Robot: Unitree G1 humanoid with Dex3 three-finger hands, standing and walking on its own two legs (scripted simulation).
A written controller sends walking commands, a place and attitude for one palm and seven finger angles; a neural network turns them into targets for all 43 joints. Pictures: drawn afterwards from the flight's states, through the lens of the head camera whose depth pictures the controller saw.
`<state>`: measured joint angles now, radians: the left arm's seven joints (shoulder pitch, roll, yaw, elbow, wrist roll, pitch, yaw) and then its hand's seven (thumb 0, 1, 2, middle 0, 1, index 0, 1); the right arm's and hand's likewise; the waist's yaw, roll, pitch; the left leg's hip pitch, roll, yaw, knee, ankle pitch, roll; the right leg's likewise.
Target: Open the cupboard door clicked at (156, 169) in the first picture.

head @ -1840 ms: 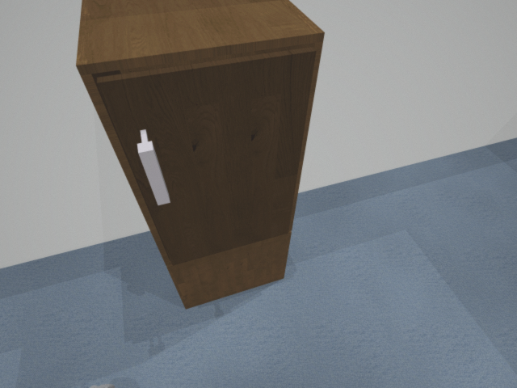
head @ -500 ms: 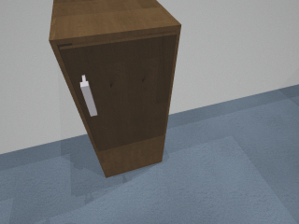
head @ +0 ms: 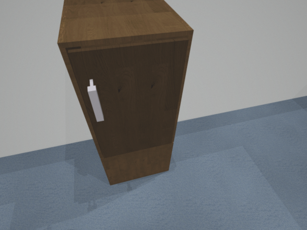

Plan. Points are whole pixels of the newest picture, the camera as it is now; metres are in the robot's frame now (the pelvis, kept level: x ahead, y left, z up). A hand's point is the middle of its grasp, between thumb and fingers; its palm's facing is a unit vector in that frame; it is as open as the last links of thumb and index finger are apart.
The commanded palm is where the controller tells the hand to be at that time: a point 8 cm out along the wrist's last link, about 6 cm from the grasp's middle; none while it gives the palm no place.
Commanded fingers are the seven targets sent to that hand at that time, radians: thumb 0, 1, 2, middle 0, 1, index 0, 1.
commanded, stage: shuffle to correct the standing spot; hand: left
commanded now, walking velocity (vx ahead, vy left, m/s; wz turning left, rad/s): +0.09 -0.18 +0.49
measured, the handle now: (95, 100) +0.51 +0.23 +0.04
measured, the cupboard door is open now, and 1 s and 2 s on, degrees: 0 0 0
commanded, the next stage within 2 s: come to a stop and stand still in 0.64 s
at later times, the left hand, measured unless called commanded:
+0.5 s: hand out of the picture -0.05 +0.09 -0.19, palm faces +0.27 -0.95 -0.17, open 7.4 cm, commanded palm none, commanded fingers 0.00 0.90 0.90 -0.20 -0.30 -0.20 -0.30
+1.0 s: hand out of the picture +0.07 +0.02 -0.18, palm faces +0.35 -0.90 -0.25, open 7.4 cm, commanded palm none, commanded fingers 0.00 0.90 0.90 -0.20 -0.30 -0.20 -0.30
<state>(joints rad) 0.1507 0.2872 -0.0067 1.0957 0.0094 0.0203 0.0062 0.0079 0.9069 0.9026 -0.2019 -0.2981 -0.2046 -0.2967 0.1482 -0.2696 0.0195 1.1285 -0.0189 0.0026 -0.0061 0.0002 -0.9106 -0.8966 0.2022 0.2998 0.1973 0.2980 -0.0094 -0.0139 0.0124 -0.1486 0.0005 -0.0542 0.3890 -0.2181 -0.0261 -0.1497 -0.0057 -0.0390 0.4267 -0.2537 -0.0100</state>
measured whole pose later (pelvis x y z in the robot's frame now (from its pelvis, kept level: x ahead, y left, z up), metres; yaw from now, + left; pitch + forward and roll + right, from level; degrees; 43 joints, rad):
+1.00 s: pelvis +0.10 -0.16 -0.02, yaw +18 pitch -2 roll +2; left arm 0.27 0.14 0.03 1.00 0.03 0.01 0.01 0.01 0.91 0.90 -0.20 -0.30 -0.20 -0.30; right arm 0.21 -0.24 -0.08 1.03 -0.02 0.07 -0.01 0.00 -0.92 -0.90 0.20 0.30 0.20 0.30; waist 0.01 0.05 0.06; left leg -0.41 0.03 -0.02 0.98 -0.46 -0.02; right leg -0.34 -0.10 -0.05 0.65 -0.27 0.02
